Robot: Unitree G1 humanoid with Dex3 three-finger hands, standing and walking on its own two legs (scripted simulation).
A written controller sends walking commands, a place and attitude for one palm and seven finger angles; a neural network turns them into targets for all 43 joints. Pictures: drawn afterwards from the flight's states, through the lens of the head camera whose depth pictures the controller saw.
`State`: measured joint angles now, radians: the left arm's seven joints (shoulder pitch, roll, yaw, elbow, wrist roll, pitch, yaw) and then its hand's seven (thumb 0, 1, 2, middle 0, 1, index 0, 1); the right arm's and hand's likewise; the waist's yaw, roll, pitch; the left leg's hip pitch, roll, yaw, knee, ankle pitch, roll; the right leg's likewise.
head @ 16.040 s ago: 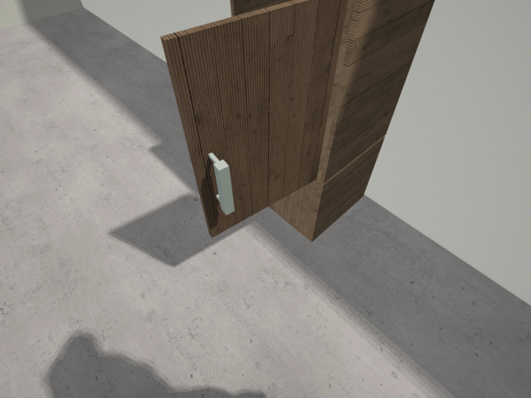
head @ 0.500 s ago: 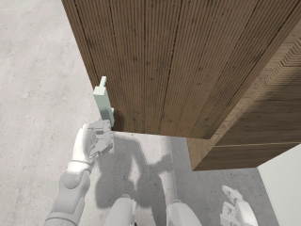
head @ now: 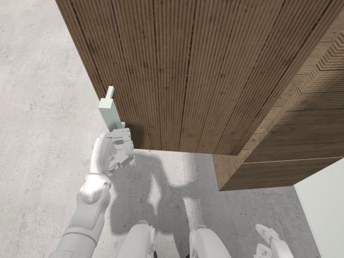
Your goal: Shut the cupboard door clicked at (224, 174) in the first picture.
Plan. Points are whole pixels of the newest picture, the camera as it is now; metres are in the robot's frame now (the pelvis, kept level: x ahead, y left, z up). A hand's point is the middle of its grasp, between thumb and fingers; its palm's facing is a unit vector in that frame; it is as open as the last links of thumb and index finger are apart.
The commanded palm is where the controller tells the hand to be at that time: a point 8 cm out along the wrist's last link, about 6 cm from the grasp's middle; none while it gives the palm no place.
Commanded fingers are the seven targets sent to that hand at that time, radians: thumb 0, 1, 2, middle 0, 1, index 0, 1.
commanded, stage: bring the fist close to the handle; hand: left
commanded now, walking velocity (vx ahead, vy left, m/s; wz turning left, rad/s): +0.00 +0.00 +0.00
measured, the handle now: (115, 116) +0.45 +0.15 +0.02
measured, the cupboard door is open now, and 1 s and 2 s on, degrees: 82 70 58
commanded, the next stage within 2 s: push the door shut along its arc in 0.02 s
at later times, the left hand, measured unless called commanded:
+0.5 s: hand (134, 139) +0.38 +0.10 +0.02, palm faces -0.17 -0.98 -0.04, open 3.1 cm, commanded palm +0.38 +0.15 +0.03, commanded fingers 0.00 0.90 0.90 -1.30 -1.50 -1.30 -1.50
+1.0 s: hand (146, 117) +0.45 +0.08 +0.02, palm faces -0.30 -0.95 -0.05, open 3.1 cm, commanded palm +0.45 +0.12 +0.03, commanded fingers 0.00 0.90 0.90 -1.30 -1.50 -1.30 -1.50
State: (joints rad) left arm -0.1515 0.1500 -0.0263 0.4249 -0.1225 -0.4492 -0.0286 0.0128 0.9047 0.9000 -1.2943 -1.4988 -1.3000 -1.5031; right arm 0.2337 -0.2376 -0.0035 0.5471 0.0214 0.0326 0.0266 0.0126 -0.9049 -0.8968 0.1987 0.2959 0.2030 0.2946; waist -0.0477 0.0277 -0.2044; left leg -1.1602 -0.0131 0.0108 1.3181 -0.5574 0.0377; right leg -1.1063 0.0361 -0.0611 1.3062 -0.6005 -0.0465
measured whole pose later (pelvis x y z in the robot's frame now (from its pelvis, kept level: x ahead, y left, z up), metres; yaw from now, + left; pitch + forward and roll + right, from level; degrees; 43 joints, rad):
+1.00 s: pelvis -0.02 +0.01 -0.02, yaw -1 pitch +26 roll -3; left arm -0.77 0.25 0.09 1.01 -0.08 -0.45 -0.20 0.01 0.90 0.90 -1.30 -1.50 -1.30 -1.50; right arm 0.31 -0.25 0.00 0.62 0.01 0.04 0.03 0.01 -0.91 -0.90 0.20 0.30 0.20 0.29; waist -0.15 0.04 -0.19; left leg -1.31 -0.01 0.01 1.38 -0.54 0.06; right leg -1.24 0.03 -0.07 1.35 -0.57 -0.03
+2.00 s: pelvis -0.03 +0.01 -0.05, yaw -3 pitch +33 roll -6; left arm -1.28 0.41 0.07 1.25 -0.03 -0.22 -0.34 0.04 1.05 1.04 -1.29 -1.50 -1.30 -1.50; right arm 0.34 -0.25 0.03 0.68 -0.03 -0.03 0.03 0.01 -0.90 -0.90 0.20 0.30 0.20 0.29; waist -0.25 0.06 -0.17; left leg -1.54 0.01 -0.03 1.53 -0.56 0.05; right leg -1.46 0.06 -0.11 1.47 -0.59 -0.04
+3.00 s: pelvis +0.00 -0.02 -0.01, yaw +1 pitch +27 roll +1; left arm -0.73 0.04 0.00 0.96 0.04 -0.55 0.23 0.01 0.90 0.90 -1.30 -1.50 -1.30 -1.50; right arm 0.24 -0.25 -0.05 0.60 -0.06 0.09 0.10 0.01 -0.91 -0.90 0.19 0.30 0.20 0.29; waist -0.12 0.03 -0.18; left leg -1.25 -0.01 0.01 1.31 -0.55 0.00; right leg -1.21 0.04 -0.06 1.33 -0.60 -0.08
